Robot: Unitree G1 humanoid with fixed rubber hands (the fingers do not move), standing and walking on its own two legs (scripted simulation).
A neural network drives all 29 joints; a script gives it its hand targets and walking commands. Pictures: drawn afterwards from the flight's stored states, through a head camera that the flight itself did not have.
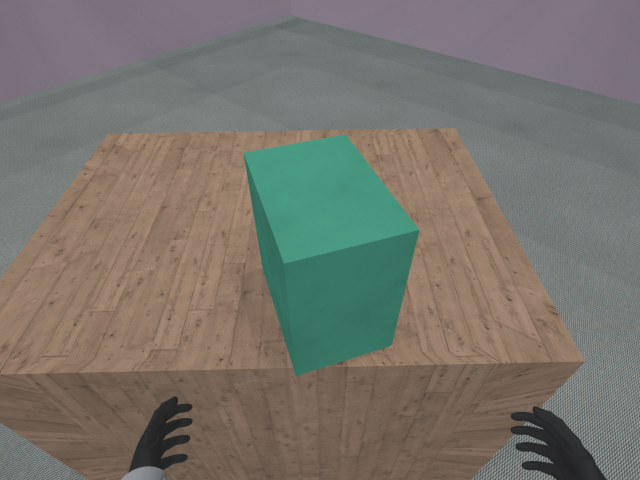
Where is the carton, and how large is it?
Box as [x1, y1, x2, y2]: [244, 134, 418, 375]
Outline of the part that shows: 345,134 244,152 262,267 296,375 391,345 418,233 417,227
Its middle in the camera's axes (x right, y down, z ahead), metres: +0.00 +0.02 +0.60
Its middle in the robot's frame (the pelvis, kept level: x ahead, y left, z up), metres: +0.44 +0.04 +0.04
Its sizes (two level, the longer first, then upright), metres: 0.233 0.162 0.257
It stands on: a pedestal, 0.70 m high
